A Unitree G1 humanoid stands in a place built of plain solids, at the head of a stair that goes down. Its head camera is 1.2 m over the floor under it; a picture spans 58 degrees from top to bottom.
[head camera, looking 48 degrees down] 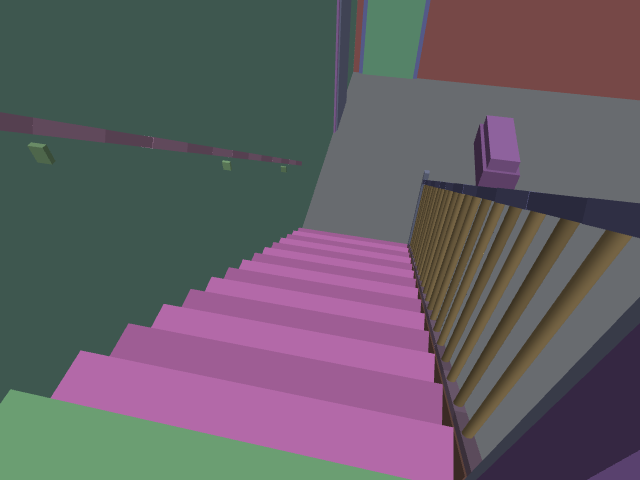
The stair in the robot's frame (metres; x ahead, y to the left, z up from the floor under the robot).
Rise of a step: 0.18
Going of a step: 0.22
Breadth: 1.27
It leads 12 degrees to the right of straight ahead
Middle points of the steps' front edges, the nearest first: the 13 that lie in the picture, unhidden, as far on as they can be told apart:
0.38 0.26 0.00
0.59 0.21 -0.18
0.81 0.17 -0.35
1.02 0.12 -0.53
1.24 0.08 -0.71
1.45 0.03 -0.89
1.67 -0.01 -1.07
1.88 -0.06 -1.24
2.10 -0.10 -1.42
2.31 -0.15 -1.60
2.53 -0.19 -1.78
2.75 -0.24 -1.96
2.96 -0.28 -2.13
